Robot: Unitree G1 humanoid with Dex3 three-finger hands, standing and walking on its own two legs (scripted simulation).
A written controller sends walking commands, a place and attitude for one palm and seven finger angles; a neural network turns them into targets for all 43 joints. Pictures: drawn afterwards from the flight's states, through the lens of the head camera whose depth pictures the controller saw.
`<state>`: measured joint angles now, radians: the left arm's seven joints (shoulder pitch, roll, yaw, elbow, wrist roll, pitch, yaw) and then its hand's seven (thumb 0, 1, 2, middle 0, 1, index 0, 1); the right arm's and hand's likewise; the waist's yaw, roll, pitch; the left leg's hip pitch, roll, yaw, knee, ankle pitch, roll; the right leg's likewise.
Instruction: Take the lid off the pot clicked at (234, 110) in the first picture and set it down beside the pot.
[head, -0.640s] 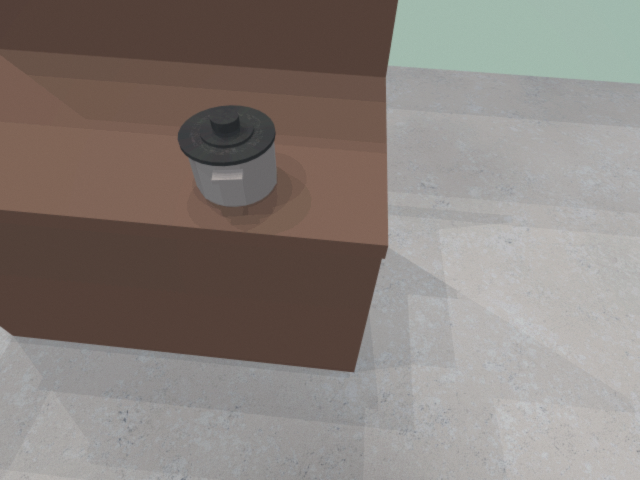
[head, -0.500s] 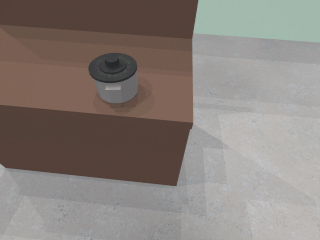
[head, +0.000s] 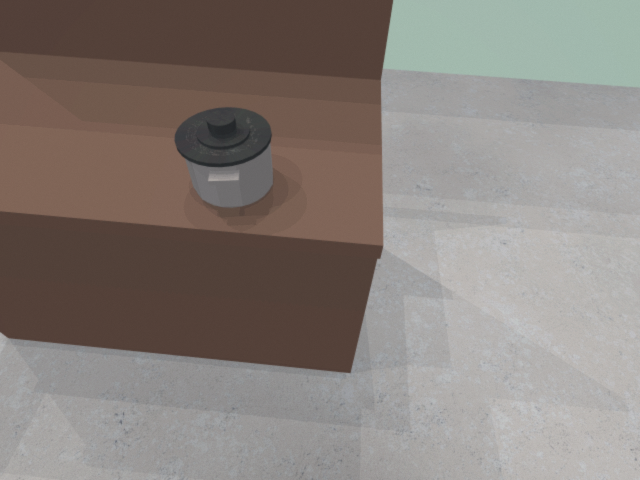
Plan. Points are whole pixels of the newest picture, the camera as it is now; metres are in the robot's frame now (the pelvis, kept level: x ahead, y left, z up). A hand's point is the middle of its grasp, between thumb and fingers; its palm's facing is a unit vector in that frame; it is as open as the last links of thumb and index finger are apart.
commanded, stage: take the last steps up to it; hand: left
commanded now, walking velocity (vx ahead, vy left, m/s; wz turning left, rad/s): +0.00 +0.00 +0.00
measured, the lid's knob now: (221, 122) +0.67 +0.22 +0.07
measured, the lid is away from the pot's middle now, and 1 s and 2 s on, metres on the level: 0.00 0.00 0.00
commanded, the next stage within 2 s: come to a stop and stand still in 0.62 s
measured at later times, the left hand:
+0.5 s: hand out of the picture +0.00 +0.23 -0.19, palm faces +0.05 -0.98 -0.18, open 7.4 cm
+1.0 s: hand (179, 381) +0.29 +0.25 -0.17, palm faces +0.02 -0.97 -0.23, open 7.3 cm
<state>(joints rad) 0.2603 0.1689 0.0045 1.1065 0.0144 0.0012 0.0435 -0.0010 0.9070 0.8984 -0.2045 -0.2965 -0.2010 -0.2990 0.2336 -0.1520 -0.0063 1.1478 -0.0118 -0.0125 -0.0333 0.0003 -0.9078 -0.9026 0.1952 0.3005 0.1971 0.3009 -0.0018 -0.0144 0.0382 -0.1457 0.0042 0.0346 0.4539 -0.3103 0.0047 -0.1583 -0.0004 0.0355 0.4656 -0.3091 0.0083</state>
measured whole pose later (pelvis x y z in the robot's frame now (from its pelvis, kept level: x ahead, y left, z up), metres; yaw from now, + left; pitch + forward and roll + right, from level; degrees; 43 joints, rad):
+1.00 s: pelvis +0.20 +0.07 -0.01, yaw +1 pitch +0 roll +0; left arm 0.14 0.14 0.02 0.98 0.03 -0.02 0.06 0.00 0.91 0.90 -0.21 -0.30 -0.20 -0.30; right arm 0.25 -0.14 -0.04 1.07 0.00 0.03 -0.04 0.00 -0.91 -0.90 0.20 0.30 0.20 0.30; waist -0.01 0.01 0.11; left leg -0.38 -0.03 -0.02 1.16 -0.57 -0.03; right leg -0.34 0.00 -0.10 0.55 -0.22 -0.07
